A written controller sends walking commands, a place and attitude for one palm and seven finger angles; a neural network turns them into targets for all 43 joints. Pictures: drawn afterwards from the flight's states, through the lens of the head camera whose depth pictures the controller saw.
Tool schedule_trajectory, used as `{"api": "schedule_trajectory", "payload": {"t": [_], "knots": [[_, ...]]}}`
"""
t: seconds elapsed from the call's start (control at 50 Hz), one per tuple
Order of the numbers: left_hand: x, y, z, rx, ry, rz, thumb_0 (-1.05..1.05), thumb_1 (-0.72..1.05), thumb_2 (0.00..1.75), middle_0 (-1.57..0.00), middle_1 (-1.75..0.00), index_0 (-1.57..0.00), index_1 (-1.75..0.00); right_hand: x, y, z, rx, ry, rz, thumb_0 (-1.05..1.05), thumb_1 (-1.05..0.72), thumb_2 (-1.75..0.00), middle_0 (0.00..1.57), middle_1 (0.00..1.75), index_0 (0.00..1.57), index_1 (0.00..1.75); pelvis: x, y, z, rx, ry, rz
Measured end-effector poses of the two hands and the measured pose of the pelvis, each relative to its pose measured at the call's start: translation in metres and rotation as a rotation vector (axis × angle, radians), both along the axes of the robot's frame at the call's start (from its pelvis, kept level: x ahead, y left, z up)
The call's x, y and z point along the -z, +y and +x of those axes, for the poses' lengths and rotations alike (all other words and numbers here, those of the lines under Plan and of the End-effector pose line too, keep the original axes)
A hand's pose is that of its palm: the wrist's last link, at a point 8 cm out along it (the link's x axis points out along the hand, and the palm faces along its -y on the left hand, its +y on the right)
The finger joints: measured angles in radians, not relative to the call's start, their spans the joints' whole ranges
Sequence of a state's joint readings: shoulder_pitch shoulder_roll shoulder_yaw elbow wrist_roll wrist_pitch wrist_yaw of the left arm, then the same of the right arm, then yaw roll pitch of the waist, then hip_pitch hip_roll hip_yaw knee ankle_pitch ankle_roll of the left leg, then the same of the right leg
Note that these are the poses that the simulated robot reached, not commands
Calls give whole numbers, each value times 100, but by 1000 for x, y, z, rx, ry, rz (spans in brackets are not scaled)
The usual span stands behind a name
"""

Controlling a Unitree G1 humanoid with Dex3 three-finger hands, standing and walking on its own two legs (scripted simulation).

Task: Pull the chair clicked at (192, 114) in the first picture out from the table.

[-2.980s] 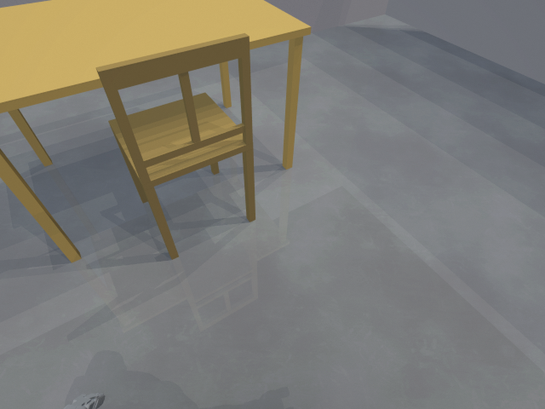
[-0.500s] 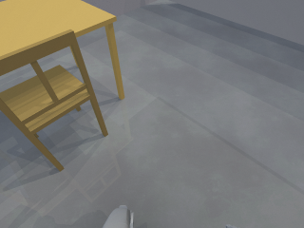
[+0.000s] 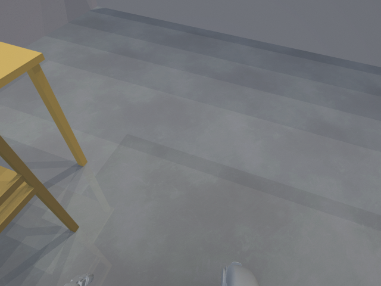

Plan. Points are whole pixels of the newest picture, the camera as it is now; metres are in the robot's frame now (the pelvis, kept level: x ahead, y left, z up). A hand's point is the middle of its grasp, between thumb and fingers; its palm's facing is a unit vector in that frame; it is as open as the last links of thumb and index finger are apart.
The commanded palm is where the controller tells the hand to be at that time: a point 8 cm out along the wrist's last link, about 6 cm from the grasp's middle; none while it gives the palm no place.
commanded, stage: walk to a spot facing it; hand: left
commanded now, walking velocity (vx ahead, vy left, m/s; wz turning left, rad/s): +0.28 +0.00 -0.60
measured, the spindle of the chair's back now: out of the picture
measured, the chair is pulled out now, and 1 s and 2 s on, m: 0.00 0.00 0.00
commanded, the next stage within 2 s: none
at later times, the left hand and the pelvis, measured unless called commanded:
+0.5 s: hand (144, 217) +0.32 +0.14 -0.18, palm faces -0.27 -0.94 -0.21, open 7.3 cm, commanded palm none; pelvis +0.19 -0.03 -0.01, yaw -17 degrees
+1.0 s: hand (163, 173) +0.47 +0.10 -0.17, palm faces -0.55 -0.81 -0.20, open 7.4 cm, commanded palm none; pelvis +0.29 -0.01 -0.01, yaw -37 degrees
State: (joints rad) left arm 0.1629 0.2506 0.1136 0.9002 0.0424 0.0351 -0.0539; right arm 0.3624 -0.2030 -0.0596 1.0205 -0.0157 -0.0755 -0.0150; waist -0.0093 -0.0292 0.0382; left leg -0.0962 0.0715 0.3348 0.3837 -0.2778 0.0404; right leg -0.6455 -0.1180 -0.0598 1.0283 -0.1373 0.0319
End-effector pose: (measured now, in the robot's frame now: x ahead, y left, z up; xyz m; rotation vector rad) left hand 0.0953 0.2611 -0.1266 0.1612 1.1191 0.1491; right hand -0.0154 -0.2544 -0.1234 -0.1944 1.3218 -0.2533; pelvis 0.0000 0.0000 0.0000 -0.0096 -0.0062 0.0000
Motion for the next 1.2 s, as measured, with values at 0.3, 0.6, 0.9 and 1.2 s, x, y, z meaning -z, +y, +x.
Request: {"api": "schedule_trajectory", "payload": {"t": [0.3,0.6,0.9,1.2], "knots": [[21,-114,235,324,-136,-64,0,91,90,-20,-30,-20,-30,28,16,-5,309,261,113,1,-91,-90,20,30,20,30,29,-38,126,179,0,-4],[34,-33,257,274,116,29,0,92,90,-20,-30,-20,-30,2,-16,291,194,-342,-31,1,-91,-90,20,30,19,30,23,-5,232,358,-2,-23],[17,-63,362,485,144,9,1,92,90,-19,-30,-19,-29,-3,21,238,469,-175,-20,1,-92,-90,20,30,20,30,2,6,285,568,0,-23],[1,-188,432,768,-46,50,1,91,90,-20,-30,-20,-30,36,19,129,758,4,47,1,-92,-90,20,30,19,30,17,-31,277,746,-10,9]]}}
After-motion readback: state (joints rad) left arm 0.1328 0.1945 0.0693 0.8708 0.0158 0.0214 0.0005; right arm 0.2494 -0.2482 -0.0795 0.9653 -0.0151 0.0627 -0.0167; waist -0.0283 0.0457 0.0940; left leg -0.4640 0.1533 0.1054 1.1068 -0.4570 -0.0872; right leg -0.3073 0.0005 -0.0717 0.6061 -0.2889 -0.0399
